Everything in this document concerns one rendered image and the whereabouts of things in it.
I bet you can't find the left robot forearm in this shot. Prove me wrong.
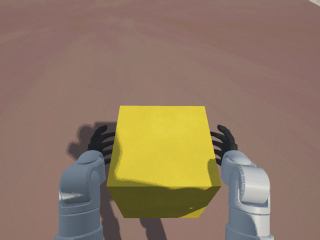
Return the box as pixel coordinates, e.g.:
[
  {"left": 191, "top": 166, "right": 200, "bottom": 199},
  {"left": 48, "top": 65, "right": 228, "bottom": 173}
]
[{"left": 54, "top": 150, "right": 106, "bottom": 240}]

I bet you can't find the right robot forearm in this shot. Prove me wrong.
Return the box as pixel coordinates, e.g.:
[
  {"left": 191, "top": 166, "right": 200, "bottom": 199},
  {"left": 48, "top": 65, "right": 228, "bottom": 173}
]
[{"left": 221, "top": 150, "right": 274, "bottom": 240}]

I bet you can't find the left robot hand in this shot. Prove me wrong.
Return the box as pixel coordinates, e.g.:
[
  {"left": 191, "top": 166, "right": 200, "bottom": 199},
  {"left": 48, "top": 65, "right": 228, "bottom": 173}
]
[{"left": 87, "top": 125, "right": 116, "bottom": 165}]

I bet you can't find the carton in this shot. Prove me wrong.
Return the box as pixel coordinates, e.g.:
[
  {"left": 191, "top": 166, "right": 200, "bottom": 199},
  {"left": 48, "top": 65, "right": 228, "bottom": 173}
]
[{"left": 106, "top": 105, "right": 221, "bottom": 218}]

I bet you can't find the right robot hand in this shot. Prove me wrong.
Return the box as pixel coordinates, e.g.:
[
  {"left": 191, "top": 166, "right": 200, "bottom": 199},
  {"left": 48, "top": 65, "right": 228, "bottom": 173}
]
[{"left": 210, "top": 125, "right": 238, "bottom": 166}]

